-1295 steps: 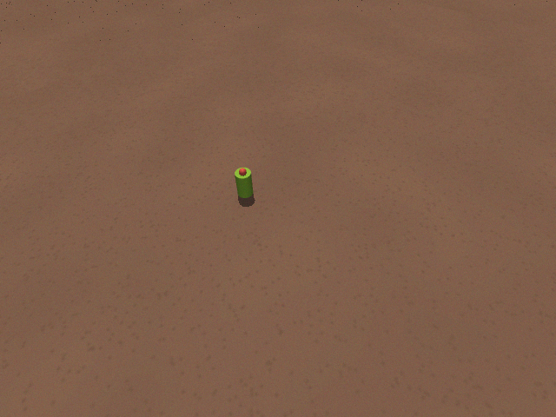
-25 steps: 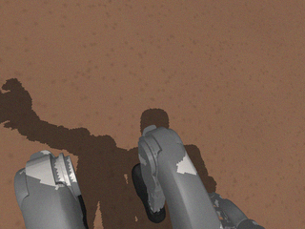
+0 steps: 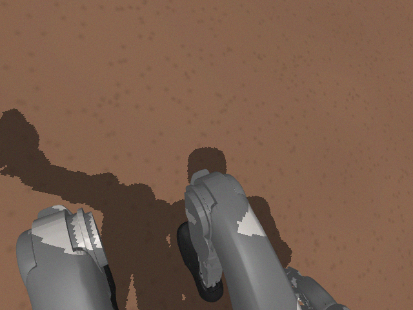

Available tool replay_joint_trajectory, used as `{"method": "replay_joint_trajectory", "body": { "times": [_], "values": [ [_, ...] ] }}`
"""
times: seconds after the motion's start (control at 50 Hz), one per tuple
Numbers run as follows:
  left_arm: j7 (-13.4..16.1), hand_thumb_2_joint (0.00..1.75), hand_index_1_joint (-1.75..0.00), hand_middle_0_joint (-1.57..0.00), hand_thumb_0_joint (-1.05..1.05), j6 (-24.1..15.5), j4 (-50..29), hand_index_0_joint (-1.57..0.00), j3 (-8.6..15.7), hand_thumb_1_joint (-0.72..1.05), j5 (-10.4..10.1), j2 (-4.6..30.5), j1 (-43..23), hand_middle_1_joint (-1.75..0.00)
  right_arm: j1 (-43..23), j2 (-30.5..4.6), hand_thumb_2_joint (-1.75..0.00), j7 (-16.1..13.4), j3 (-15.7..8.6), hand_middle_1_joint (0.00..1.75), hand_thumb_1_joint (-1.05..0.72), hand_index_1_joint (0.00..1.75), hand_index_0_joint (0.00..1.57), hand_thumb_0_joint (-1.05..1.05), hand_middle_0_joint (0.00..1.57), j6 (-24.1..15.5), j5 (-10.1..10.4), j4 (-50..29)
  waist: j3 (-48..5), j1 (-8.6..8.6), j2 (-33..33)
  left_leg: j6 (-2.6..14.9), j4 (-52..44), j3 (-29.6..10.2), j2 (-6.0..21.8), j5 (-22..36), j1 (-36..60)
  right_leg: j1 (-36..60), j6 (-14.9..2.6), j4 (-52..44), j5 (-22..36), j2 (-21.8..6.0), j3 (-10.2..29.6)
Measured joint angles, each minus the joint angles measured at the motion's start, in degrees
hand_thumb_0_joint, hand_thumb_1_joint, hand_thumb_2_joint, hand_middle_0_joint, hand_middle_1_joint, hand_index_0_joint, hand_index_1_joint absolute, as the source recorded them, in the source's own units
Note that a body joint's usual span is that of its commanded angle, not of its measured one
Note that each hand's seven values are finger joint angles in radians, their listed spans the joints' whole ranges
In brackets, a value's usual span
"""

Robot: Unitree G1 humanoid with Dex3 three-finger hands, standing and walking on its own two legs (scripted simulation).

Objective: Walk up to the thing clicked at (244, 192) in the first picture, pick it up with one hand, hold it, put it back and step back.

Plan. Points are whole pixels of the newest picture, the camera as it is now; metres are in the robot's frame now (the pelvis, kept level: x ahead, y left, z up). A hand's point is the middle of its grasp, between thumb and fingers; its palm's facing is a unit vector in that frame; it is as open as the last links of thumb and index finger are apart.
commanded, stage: close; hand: left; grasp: from above
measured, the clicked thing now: out of the picture +0.44 +0.37 -0.23
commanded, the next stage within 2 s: settle in 0.02 s
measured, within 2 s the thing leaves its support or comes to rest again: leaves its support in 0.74 s
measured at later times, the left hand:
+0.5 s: hand out of the picture +0.44 +0.36 -0.18, palm faces -0.41 -0.12 -0.90, open 10.6 cm
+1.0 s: hand out of the picture +0.41 +0.36 -0.12, palm faces -0.47 -0.11 -0.87, open 10.2 cm
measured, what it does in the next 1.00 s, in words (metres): rises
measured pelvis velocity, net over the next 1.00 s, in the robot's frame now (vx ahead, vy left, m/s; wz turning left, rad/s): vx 0.01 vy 0.00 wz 0.07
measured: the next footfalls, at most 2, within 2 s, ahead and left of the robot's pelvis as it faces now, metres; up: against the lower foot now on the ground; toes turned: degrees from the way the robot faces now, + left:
none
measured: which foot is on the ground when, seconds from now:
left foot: down 0.00-1.00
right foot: down 0.00-1.00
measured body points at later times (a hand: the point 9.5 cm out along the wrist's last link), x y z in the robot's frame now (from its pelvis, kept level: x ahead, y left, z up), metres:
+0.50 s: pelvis +0.00 +0.00 +0.00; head +0.24 +0.11 +0.36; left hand +0.45 +0.36 -0.13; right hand +0.08 -0.25 -0.08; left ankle +0.07 +0.13 -0.28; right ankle +0.10 -0.11 -0.28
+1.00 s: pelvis +0.01 +0.00 +0.06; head +0.25 +0.11 +0.42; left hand +0.44 +0.36 -0.07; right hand +0.14 -0.26 -0.05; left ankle +0.07 +0.13 -0.28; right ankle +0.10 -0.11 -0.28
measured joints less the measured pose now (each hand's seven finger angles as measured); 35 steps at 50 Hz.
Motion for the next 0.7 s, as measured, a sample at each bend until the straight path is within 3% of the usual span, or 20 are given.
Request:
{"method": "replay_joint_trajectory", "body": {
  "times": [0.44, 0.58, 0.7],
  "values": [
    [-0.82, 0.97, -1.25, -0.42, 0.0, 1.19, -2.42, -0.5, 0.86, -0.31, 0.58, -1.42, 1.05, -1.27, -0.08, 0.19, -0.91, 0.04, -0.97, 0.3, -0.94, 0.3, 0.2, 0.0, 0.2, -0.51, 0.19, -0.6, -0.67, 0.58, 0.06, -0.08, -0.04, 0.08, -0.2, 0.25, -0.41, -0.35, -0.06, 0.08, 0.07, -0.16, 0.05],
    [-2.05, 0.95, -1.2, -0.43, 0.0, 3.44, -10.21, -0.5, 3.13, -0.28, 0.14, -4.7, 5.81, -1.21, 1.05, 0.83, -0.91, 0.35, -2.95, 0.3, -0.94, 0.3, 0.2, 0.0, 0.2, 0.09, 1.55, -0.3, -2.35, 1.79, 0.95, -0.1, -0.76, 0.35, -0.54, 0.01, -0.88, -0.51, -0.2, -0.49, -0.6, -0.55, 0.21],
    [-5.47, 0.89, -1.13, -0.45, -0.01, 6.23, -21.55, -0.52, 3.34, -0.23, -1.78, -9.21, 11.72, -1.12, 1.33, 1.8, -0.91, 0.28, -6.24, 0.3, -0.94, 0.3, 0.2, 0.0, 0.2, 1.69, 3.81, -0.13, -4.34, 3.36, 2.06, 0.11, -3.04, 1.68, -0.98, -0.12, -0.62, -0.03, -0.34, -2.02, -1.6, -1.31, 1.21]
  ]
}}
